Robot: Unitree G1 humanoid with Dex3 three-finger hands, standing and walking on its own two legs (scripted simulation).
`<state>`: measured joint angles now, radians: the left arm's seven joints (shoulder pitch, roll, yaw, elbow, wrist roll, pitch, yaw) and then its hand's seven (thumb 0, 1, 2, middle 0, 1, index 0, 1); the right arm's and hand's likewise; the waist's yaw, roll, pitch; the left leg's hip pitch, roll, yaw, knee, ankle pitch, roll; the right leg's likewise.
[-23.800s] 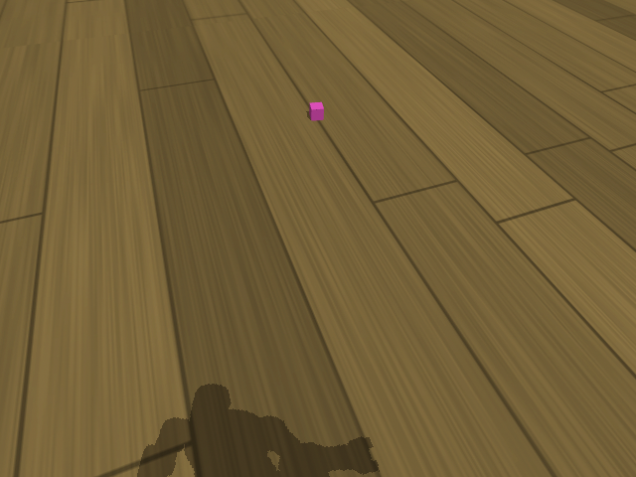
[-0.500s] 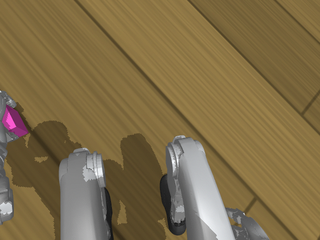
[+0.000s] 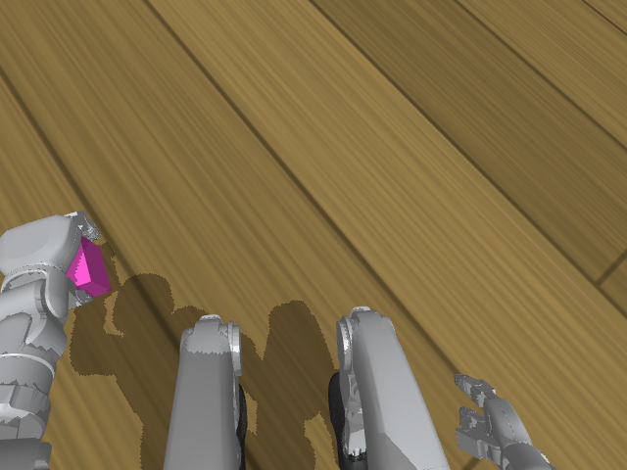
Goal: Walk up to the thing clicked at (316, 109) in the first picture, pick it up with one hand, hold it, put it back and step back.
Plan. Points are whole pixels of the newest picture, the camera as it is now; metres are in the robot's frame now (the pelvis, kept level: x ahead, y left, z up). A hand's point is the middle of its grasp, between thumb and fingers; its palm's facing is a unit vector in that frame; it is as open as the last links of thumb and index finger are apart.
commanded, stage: lift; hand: left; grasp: from above
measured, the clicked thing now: (69, 272) +0.38 +0.32 -0.13
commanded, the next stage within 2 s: hold in 0.96 s
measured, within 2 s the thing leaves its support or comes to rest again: neither
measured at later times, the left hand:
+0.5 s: hand out of the picture +0.36 +0.27 +0.10, palm faces -0.40 -0.20 -0.90, open 10.3 cm
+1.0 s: hand out of the picture +0.38 +0.24 +0.19, palm faces -0.38 -0.22 -0.90, open 10.3 cm
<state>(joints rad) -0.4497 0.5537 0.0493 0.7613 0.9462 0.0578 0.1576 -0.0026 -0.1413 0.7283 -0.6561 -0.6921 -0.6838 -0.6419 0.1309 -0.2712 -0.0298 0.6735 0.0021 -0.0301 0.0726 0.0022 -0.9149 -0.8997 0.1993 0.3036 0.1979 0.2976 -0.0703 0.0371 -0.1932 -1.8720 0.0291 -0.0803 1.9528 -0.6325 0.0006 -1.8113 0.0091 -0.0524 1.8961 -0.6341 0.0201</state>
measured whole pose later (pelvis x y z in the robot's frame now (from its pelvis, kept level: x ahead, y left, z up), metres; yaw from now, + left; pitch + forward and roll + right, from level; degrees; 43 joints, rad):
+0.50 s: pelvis +0.04 +0.00 +0.19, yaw +2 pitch +18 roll -3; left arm -0.33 0.41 -0.14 0.74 0.88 0.29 0.13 0.00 -0.10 0.69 -0.63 -0.70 -0.66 -0.65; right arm 0.22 -0.24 0.00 0.73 0.04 -0.09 -0.06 0.00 -0.91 -0.90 0.20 0.30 0.20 0.30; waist -0.07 0.04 -0.15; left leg -1.07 0.05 -0.03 1.27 -0.51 0.00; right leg -1.03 0.02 -0.02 1.22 -0.50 0.02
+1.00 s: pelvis +0.08 -0.01 +0.26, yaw +3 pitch +10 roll -1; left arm -0.34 0.32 -0.19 0.80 0.85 0.31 0.17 0.00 -0.12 0.69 -0.66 -0.68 -0.68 -0.63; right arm 0.25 -0.24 -0.01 0.78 0.05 -0.11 -0.05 0.01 -0.91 -0.90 0.20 0.30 0.20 0.30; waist -0.05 0.04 -0.09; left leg -0.62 0.04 0.00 0.83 -0.38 -0.01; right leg -0.60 0.01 0.00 0.81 -0.38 0.01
